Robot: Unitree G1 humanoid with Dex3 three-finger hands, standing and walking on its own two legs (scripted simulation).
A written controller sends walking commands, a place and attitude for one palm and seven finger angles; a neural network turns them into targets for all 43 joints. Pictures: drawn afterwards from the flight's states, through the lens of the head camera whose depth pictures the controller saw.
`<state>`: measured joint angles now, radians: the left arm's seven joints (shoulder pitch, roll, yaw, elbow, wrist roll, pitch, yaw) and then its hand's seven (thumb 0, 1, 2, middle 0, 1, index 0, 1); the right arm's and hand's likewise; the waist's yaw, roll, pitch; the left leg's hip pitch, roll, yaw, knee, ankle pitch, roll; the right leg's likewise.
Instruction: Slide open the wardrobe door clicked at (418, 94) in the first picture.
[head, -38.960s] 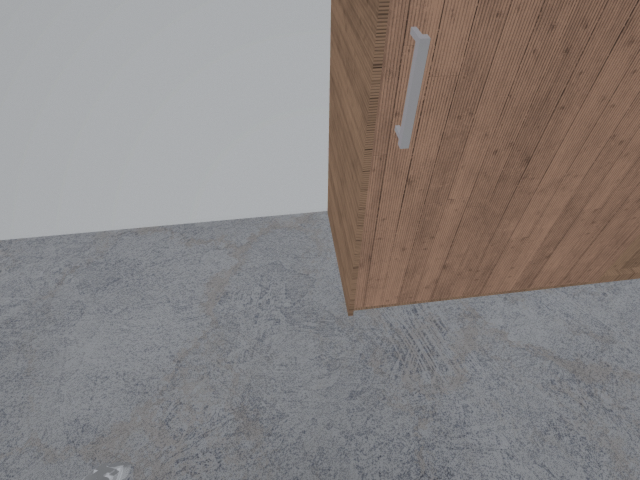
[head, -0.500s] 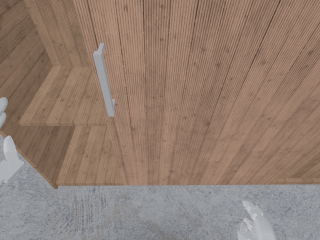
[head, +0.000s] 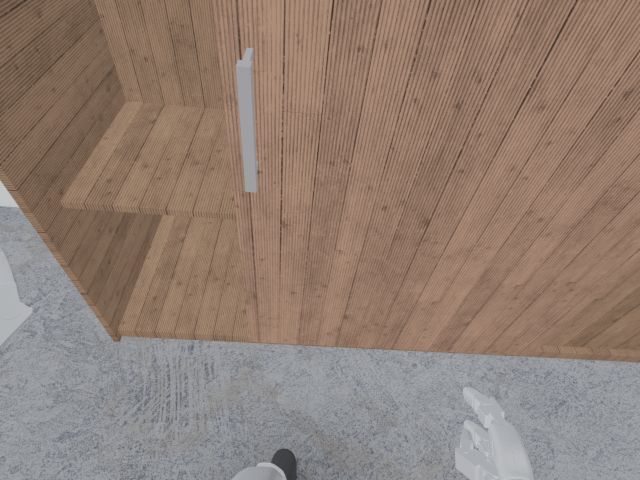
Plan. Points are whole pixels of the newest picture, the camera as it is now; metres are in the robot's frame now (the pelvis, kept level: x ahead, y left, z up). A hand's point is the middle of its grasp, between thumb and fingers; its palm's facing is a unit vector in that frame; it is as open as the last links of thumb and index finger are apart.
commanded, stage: stop stepping back and stand still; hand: left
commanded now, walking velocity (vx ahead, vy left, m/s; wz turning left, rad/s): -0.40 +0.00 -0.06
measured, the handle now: (250, 126) +0.57 +0.20 +0.12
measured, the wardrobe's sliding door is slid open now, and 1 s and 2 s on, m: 0.42 0.42 0.42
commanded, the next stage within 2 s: let the arm hang, fingers relaxed in 1.24 s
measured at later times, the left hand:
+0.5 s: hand out of the picture +0.13 +0.31 +0.18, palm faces +0.39 -0.79 -0.47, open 7.4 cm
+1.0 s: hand out of the picture +0.18 +0.34 +0.16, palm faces +0.45 -0.78 -0.43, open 7.4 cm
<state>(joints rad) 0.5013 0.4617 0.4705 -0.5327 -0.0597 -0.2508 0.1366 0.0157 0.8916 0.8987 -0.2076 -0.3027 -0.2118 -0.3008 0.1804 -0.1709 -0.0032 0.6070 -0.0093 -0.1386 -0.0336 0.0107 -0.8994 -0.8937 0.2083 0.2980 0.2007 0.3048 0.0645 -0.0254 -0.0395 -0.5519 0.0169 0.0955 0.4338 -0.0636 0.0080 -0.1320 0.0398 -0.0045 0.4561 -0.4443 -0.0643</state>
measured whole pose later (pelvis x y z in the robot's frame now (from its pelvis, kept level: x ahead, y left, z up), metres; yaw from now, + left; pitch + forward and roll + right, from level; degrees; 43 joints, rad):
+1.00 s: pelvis -0.03 +0.07 +0.00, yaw -2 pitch +0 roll +0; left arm 0.49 0.37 0.41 -0.41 -0.04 -0.20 0.15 0.01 0.89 0.90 -0.21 -0.30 -0.21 -0.30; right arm 0.24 -0.21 0.01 0.69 -0.01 -0.14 -0.06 0.01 -0.90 -0.89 0.21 0.30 0.20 0.30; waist 0.02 0.00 0.00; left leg -0.28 0.02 0.04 0.60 -0.31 0.01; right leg -0.22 0.01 -0.06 0.60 -0.38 -0.03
